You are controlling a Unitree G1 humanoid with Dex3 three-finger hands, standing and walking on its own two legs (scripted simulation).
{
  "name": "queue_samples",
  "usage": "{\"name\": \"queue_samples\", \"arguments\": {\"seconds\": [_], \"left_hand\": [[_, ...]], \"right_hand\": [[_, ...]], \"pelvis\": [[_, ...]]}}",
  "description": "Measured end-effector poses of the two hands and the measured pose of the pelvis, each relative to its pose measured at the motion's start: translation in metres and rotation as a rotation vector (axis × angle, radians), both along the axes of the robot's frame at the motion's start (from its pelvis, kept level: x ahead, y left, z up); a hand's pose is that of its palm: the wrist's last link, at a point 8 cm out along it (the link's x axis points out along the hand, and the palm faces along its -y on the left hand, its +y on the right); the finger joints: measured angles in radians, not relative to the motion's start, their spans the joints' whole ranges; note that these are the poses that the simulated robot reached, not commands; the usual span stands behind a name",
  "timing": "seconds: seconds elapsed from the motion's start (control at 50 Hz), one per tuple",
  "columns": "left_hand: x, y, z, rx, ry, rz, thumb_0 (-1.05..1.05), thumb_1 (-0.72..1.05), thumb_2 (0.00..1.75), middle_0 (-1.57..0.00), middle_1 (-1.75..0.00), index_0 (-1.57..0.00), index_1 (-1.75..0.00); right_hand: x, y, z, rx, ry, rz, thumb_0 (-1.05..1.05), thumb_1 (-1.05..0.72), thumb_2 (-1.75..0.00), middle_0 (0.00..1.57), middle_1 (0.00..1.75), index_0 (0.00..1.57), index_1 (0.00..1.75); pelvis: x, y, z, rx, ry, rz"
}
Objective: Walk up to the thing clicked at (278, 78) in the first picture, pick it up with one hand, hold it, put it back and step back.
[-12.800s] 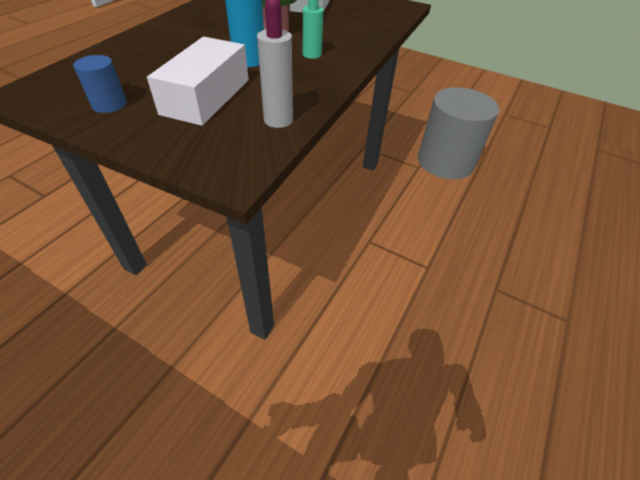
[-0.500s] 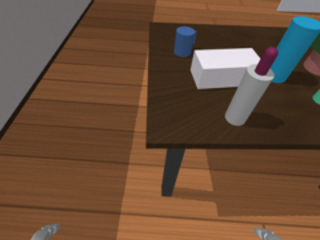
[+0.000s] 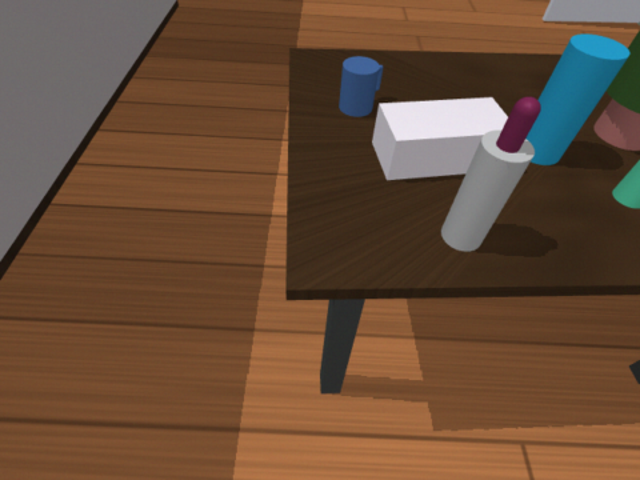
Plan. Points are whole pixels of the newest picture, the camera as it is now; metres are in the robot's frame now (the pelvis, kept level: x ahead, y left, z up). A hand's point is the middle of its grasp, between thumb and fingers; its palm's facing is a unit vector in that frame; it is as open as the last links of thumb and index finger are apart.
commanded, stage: walk up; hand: right
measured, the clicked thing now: (490, 179) +0.49 -0.24 +0.09
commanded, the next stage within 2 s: stand in 0.28 s
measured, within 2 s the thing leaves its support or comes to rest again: neither
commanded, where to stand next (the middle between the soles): +0.07 -0.02 m, yaw +2 degrees
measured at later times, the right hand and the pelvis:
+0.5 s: hand out of the picture +0.10 -0.26 -0.15, palm faces +0.00 +0.94 -0.33, open 7.4 cm; pelvis +0.01 +0.00 +0.00, yaw +1 degrees
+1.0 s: hand out of the picture +0.08 -0.26 -0.15, palm faces -0.02 +0.94 -0.33, open 7.4 cm; pelvis +0.00 +0.00 +0.00, yaw +1 degrees
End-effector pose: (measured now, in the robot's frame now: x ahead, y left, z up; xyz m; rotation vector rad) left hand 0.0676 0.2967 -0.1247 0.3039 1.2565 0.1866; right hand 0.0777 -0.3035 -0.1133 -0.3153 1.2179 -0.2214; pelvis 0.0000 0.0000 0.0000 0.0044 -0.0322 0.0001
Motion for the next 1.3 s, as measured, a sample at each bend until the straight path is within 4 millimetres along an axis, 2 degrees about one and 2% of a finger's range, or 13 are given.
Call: {"name": "queue_samples", "arguments": {"seconds": [0.28,0.5,1.04,1.3], "left_hand": [[0.025,-0.001,0.006,0.015,-0.043,-0.03,0.01,0.91,0.89,-0.2,-0.3,-0.21,-0.3],[0.036,-0.005,0.01,0.013,-0.081,-0.031,0.01,0.9,0.89,-0.2,-0.3,-0.21,-0.3],[-0.005,0.0,0.007,0.02,-0.021,0.003,0.01,0.9,0.89,-0.2,-0.3,-0.21,-0.3],[-0.009,0.001,0.007,0.023,-0.01,0.007,0.01,0.9,0.89,-0.2,-0.3,-0.21,-0.3]], "right_hand": [[0.021,-0.001,0.001,0.007,-0.049,-0.005,0.01,-0.9,-0.9,0.2,0.3,0.2,0.3],[0.016,0.003,0.0,0.02,-0.015,0.001,0.01,-0.9,-0.9,0.2,0.3,0.2,0.3],[0.0,0.004,0.0,0.02,0.011,0.014,0.01,-0.9,-0.9,0.2,0.3,0.2,0.3],[-0.004,0.004,-0.002,0.022,0.034,0.022,0.01,-0.9,-0.9,0.2,0.3,0.2,0.3]], "pelvis": [[0.007,-0.002,-0.001,-0.001,0.001,-0.012],[0.013,-0.002,0.003,-0.004,-0.005,0.009],[0.003,-0.003,0.004,-0.002,-0.014,0.021],[0.004,-0.003,0.004,-0.002,-0.008,0.028]]}}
